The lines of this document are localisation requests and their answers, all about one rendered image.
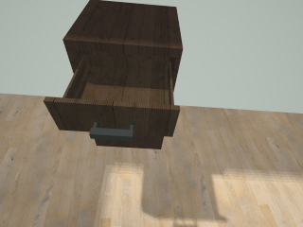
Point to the handle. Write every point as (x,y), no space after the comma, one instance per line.
(112,134)

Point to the drawer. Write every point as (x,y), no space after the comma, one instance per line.
(117,91)

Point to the cabinet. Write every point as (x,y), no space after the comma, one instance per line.
(130,31)

